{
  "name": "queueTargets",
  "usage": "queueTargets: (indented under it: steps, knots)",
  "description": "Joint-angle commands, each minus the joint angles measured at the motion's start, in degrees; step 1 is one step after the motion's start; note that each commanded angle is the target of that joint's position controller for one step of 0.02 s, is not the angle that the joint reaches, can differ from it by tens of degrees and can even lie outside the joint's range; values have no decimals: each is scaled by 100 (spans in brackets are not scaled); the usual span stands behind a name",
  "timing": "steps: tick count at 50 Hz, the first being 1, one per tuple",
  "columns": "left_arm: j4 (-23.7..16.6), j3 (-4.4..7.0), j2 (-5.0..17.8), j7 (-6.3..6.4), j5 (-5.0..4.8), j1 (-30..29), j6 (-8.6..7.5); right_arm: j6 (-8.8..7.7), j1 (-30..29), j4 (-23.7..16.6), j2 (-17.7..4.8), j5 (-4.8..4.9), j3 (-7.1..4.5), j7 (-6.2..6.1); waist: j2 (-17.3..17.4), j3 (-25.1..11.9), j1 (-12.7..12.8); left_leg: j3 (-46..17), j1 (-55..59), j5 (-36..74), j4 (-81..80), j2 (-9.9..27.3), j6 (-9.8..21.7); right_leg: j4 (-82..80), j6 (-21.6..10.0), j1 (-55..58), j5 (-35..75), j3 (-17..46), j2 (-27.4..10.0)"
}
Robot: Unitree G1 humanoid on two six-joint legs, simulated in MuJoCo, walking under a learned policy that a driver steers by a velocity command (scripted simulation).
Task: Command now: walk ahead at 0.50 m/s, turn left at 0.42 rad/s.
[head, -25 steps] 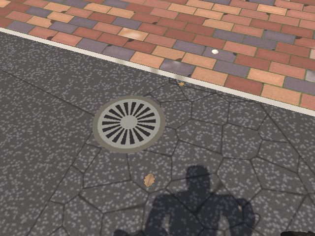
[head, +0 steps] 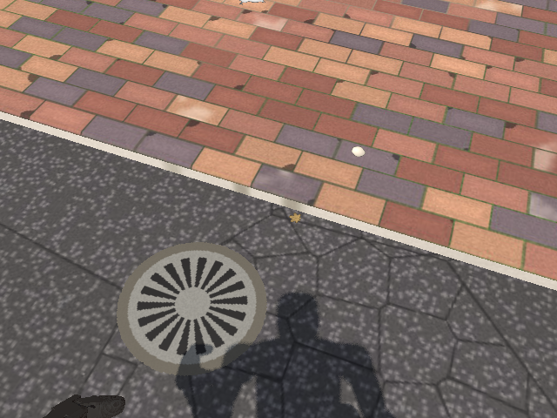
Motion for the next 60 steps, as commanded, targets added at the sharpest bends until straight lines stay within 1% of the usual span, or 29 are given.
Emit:
queueTargets:
  steps: [1, 4, 6, 7, 8, 9, 10, 11, 12, 14, 20, 23, 27, 29, 31, 32, 33, 34, 35, 36, 37, 39, 42, 47, 51, 54, 57, 59, 60]
  knots:
    - [-501, 108, 410, -51, -68, -564, -142, -3, 52, -317, -1070, 59, -284, -75, 644, -76, 43, -1137, -412, 876, -364, 1317, 850, -587, 31, 747, 440, -170, 329]
    - [-517, 207, 623, -82, -97, -455, -214, 67, 39, -336, -1087, 45, -312, -111, 796, -132, 230, -1602, -153, 652, 105, 1459, 682, -939, -143, 1190, -39, -94, 350]
    - [-315, 343, 845, -35, -52, 386, -251, 89, -69, -411, -857, 6, -246, -105, 772, -547, 697, -1478, -447, 906, 987, 1082, 415, -1238, -442, 2543, -198, -148, 228]
    - [-236, 442, 1172, 22, 45, 1270, -256, 62, -138, -555, -506, -85, -116, -80, 224, -1318, 1098, -1057, -1114, 287, 2524, 718, 195, -1120, -826, 3926, -465, 704, -710]
    - [-75, 546, 1577, 20, 75, 1732, -148, -15, 560, -729, -142, 34, -5, -83, -1501, -2019, 856, -273, -3059, -1930, 4343, -11, -151, -1487, -1673, 5636, -1532, 3035, -1964]
    - [-71, 460, 1153, -8, 4, 1736, -118, -24, 516, -669, -654, 118, -98, -95, -1293, -1750, 933, -460, -3804, -2106, 5242, 386, -210, -1827, -1697, 5446, -2600, 3745, -2063]
    - [-100, 366, 821, 10, -14, 1519, -106, 6, 17, -725, -959, 111, -196, -91, -725, -1071, 1025, -458, -3985, -1577, 5525, 589, -235, -1917, -1498, 4855, -2555, 2943, -1829]
    - [-107, 312, 700, 9, 18, 1218, -92, 41, -269, -778, -926, 59, -205, -93, -351, -666, 922, -306, -3816, -1148, 5478, 769, -279, -2015, -1379, 4192, -1833, 2193, -1583]
    - [-64, 272, 564, 0, 40, 996, -82, 59, -440, -839, -864, 2, -221, -75, -272, -369, 803, -297, -3695, -853, 5261, 906, -304, -2168, -1342, 3686, -1251, 1691, -1365]
    - [5, 253, 463, 4, 55, 782, -118, 148, -406, -884, -664, 52, -218, -16, -515, -169, 591, -222, -3302, -581, 4995, 1095, -338, -2466, -1286, 3093, -638, 927, -1114]
    - [303, 394, 820, 40, 21, 829, -158, 231, -980, -1157, -380, -3, -124, 82, -196, -1, 607, -52, -3410, 522, 3677, 1188, -485, -2812, -1384, 3041, 419, -315, -1119]
    - [422, 428, 965, 72, -17, 940, -102, 177, -1532, -1292, -315, -1, -77, 190, -133, 122, 807, 225, -3133, 1228, 2715, 1090, -393, -2806, -1229, 3123, 520, -872, -1033]
    - [606, 499, 1173, 75, -137, 1194, 3, 185, -2058, -1553, -389, 22, -92, 302, -153, 290, 906, 506, -3016, 955, 2039, 971, -146, -2608, -1052, 3658, 814, -1211, -1227]
    - [690, 528, 1297, 75, -199, 1285, 69, 192, -1995, -1624, -488, -18, -149, 319, -232, 157, 749, 723, -2520, 352, 1841, 688, 86, -2102, -984, 3851, 2216, -1342, -1289]
    - [765, 496, 1320, 88, -234, 1288, 133, 207, -834, -1331, -802, -48, -357, 265, -180, -533, 16, 947, -669, 460, 1342, 212, 414, -561, -815, 3542, 3579, -1616, -1108]
    - [764, 377, 1087, 98, -141, 1391, 109, 239, 98, -1068, -1150, -31, -523, 167, 75, -1020, -410, 455, 1023, 744, 1362, 431, 588, 774, -623, 2434, 2596, -1687, -889]
    - [500, 84, 296, 5, 62, 2007, 19, 214, 298, -1024, -1892, -57, -619, 85, 1691, -1743, 80, -2569, 3133, 181, 1113, 2266, 1559, 3177, -219, -88, -2281, -1561, 15]
    - [636, 134, 668, -40, -133, 1706, -123, 161, 497, -1145, -1472, -59, -480, 91, 1188, -2661, -275, -4059, 3190, -292, 220, 2839, 1868, 4118, -252, -477, -3314, -244, 319]
    - [453, 264, 1061, -61, -385, 1041, -163, 84, 251, -1053, -1204, -131, -378, 131, 812, -1746, -364, -3015, 2564, 72, 129, 2627, 1528, 4282, -339, -929, -2929, -104, 78]
    - [370, 223, 947, -36, -372, 818, -178, 38, -65, -992, -1074, -119, -337, 129, 677, -1144, -140, -2178, 1729, 519, 103, 2391, 1305, 3893, -397, -891, -2439, -151, -177]
    - [420, 231, 906, -2, -233, 750, -147, 3, -420, -953, -831, -123, -267, 131, 564, -752, 80, -1583, 1004, 918, -14, 2159, 1146, 3504, -376, -665, -2078, -166, -367]
    - [591, 262, 820, -5, -207, 1149, 35, -98, -770, -945, -592, -191, -206, 139, 746, -554, 442, -915, 134, 1147, -450, 1938, 1016, 3188, -329, 69, -1570, -33, -514]
    - [652, 233, 550, 31, -196, 1168, 229, -263, -864, -760, -639, -218, -246, 111, 539, -233, 579, -233, -242, 1475, -910, 1911, 998, 2789, -201, -14, -1060, 70, -463]
    - [511, 204, 394, -45, -154, 573, 194, -276, -784, -520, -694, -229, -260, -9, 477, 69, 404, 773, 61, 1677, -1114, 1679, 690, 1243, -168, -331, 514, 18, -292]
    - [231, 113, 235, -177, -130, -152, 172, -197, -440, -274, -851, -164, -310, -63, 355, 366, 74, 1144, 588, 1790, -1132, 1861, 602, 293, -309, -435, 782, -371, -218]
    - [-31, 104, 257, -288, -129, -485, 172, -51, -251, -117, -951, -85, -356, -84, 379, 450, -1, 1292, 1301, 2392, -775, 2064, 542, -35, -490, -699, 203, -612, -126]
    - [-152, 213, 472, -356, -138, -194, 205, 89, -413, -138, -1184, -39, -418, -161, 673, 29, 331, 1522, 1598, 4968, 216, 2093, 349, -69, -805, 90, -670, -1095, 331]
    - [111, 469, 911, -292, -159, 1123, 233, 169, -590, -184, -1247, -9, -415, -216, 665, -709, 1111, 1711, 1091, 5626, 2083, 1850, 105, -420, -1159, 1951, -651, -1219, 782]
    - [298, 656, 1363, -177, -157, 2018, 291, 117, -540, -268, -1079, -84, -336, -237, 132, -1226, 1496, 1702, -243, 3950, 3761, 1587, -147, -623, -1482, 3698, -541, -213, 286]
Velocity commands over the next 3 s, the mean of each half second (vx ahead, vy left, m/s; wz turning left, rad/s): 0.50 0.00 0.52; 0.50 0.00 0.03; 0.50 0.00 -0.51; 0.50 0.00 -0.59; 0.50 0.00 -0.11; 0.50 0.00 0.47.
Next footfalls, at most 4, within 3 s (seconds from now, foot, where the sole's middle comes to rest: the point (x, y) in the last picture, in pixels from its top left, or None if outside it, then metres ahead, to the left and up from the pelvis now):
0.14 right None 0.25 -0.14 -0.78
0.64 left None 0.44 0.20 -0.78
1.20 right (232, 295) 0.80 0.07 -0.78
1.66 left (158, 219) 1.07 0.28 -0.78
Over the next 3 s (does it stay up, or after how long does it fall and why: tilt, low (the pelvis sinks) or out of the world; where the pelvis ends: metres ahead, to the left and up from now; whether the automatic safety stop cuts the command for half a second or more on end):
stays up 1.59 -0.04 0.05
